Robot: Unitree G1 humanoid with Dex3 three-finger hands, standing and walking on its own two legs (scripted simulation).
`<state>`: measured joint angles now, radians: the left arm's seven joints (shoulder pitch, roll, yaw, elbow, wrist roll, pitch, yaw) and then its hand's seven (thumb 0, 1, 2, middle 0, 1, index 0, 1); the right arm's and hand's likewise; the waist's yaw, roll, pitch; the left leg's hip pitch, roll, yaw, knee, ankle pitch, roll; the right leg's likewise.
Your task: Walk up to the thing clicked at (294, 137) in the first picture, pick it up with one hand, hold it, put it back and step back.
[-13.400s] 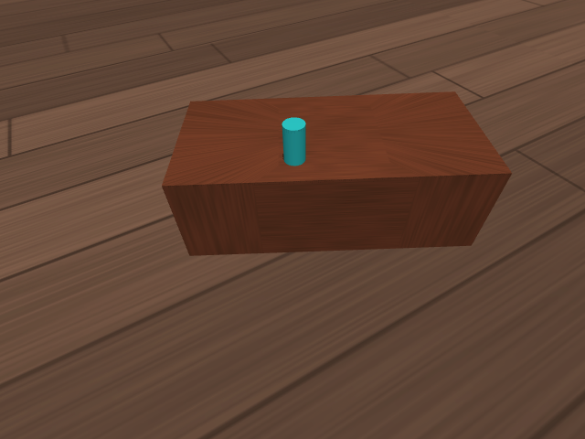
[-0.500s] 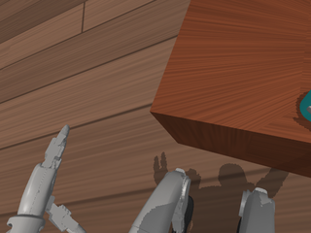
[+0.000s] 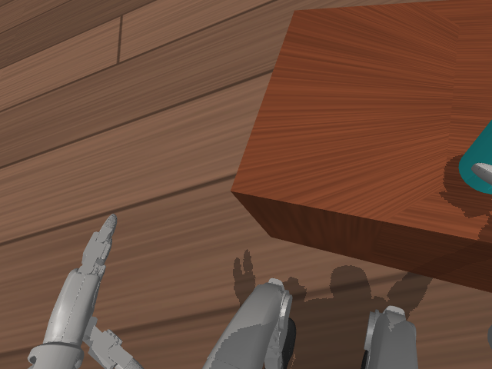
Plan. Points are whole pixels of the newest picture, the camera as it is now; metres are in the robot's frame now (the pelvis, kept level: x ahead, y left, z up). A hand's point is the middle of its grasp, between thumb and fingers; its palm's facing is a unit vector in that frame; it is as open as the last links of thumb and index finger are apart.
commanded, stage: settle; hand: right
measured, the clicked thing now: out of the picture +0.50 -0.24 -0.02
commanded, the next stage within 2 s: lift in 0.22 s
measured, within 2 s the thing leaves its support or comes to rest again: neither
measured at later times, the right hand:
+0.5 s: hand out of the picture +0.51 -0.25 +0.01, palm faces +0.29 +0.96 +0.00, open 11.5 cm
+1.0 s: hand out of the picture +0.44 -0.24 +0.09, palm faces +0.29 +0.96 +0.01, open 11.5 cm
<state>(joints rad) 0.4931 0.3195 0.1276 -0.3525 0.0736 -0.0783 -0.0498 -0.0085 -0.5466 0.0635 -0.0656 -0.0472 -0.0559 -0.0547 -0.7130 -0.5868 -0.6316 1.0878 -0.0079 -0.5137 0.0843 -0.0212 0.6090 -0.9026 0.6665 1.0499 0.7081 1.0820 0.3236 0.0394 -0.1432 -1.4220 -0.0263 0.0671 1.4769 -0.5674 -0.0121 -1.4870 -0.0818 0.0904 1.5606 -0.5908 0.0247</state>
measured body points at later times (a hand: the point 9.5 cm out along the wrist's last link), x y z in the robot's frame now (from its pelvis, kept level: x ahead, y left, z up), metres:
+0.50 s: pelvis +0.02 +0.00 +0.02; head +0.18 -0.07 +0.44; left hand +0.18 +0.27 +0.10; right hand +0.49 -0.30 +0.01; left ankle +0.06 +0.13 -0.56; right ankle +0.05 -0.13 -0.56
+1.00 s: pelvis +0.03 -0.01 +0.07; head +0.12 -0.05 +0.51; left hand +0.19 +0.26 +0.10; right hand +0.42 -0.29 +0.09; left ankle +0.06 +0.13 -0.56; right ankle +0.05 -0.13 -0.56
